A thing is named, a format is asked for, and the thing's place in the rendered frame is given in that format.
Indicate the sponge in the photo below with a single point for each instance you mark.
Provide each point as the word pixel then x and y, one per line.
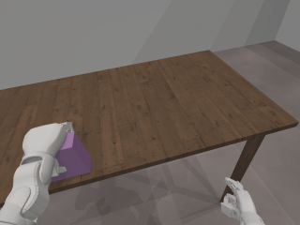
pixel 73 156

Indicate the right robot forearm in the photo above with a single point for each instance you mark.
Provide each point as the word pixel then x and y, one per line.
pixel 250 218

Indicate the left robot forearm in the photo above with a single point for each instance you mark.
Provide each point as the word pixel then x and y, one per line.
pixel 29 196

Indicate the table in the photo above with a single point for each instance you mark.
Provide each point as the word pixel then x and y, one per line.
pixel 138 116

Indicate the robot left hand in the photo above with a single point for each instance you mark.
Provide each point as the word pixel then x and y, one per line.
pixel 47 139

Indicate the robot right hand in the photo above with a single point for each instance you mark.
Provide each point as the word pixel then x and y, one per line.
pixel 232 206

